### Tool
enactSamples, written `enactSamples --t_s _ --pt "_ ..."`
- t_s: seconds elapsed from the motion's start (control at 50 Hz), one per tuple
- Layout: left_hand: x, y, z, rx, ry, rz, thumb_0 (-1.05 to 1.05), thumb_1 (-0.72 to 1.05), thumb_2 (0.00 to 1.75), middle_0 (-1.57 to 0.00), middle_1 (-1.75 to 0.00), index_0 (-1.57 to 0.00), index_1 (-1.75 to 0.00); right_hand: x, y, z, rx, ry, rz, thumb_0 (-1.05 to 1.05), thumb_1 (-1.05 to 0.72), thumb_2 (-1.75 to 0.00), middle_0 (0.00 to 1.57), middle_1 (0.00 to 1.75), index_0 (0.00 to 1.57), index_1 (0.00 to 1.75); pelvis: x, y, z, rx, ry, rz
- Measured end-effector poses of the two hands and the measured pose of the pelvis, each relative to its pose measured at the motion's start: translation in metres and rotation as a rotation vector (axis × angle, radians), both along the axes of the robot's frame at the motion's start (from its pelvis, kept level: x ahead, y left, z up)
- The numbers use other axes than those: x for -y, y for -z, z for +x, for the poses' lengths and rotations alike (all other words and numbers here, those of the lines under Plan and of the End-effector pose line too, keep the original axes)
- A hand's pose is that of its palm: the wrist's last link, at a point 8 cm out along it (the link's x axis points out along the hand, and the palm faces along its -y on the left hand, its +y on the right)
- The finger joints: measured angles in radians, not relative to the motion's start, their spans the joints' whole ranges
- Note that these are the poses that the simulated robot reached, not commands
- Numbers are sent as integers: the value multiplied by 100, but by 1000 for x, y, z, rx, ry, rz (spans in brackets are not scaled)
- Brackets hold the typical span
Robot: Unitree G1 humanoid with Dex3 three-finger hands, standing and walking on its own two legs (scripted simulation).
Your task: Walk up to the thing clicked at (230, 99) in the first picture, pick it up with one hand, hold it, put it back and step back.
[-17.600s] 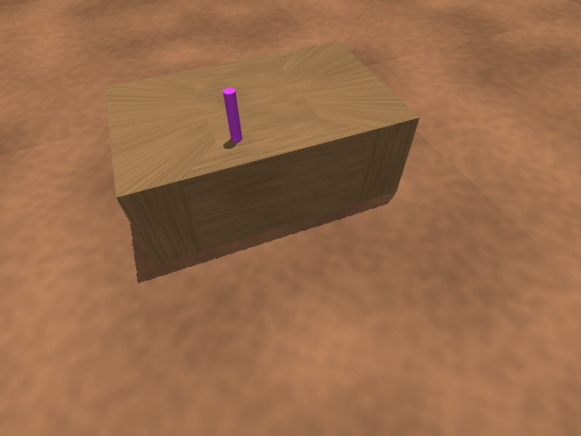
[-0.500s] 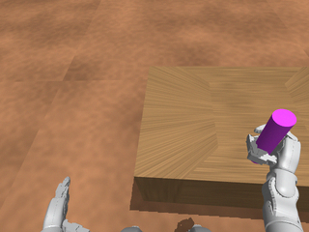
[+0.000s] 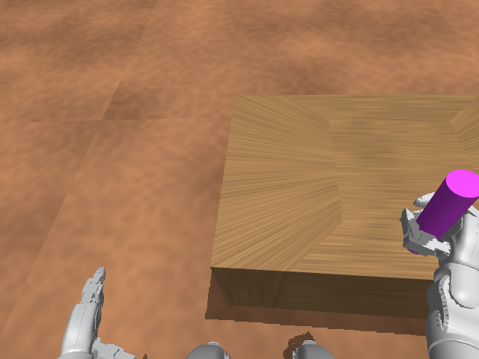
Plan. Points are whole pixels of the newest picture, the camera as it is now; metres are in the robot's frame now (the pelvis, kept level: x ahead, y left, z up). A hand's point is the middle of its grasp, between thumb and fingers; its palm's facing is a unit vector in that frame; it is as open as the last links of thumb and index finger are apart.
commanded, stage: hold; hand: right
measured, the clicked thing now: (436, 218) +0.32 -0.26 +0.06
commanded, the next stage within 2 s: crouch in 0.58 s
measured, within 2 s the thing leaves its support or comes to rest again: neither
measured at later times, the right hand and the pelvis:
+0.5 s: hand (433, 230) +0.32 -0.28 +0.02, palm faces +0.38 +0.92 +0.01, open 5.7 cm; pelvis +0.00 +0.00 -0.01, yaw +0 degrees
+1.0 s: hand (421, 226) +0.36 -0.29 -0.03, palm faces +0.41 +0.91 +0.02, open 5.7 cm; pelvis -0.01 +0.00 -0.04, yaw +0 degrees
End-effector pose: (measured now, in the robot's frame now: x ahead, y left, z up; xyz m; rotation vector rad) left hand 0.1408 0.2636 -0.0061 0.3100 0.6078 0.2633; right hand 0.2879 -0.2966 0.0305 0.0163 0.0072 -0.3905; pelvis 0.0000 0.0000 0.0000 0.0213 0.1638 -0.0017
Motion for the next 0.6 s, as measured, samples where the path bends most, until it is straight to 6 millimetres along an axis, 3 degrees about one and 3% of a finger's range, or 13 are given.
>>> enactSamples --t_s 0.6 --pt "2 -9 2 47 33 46 -1 -54 4 -7 -6 -8 -5 26 18 -5 -12 1 1 -4 -8 -116 96 124 98 125 1 10 0 -39 1 7"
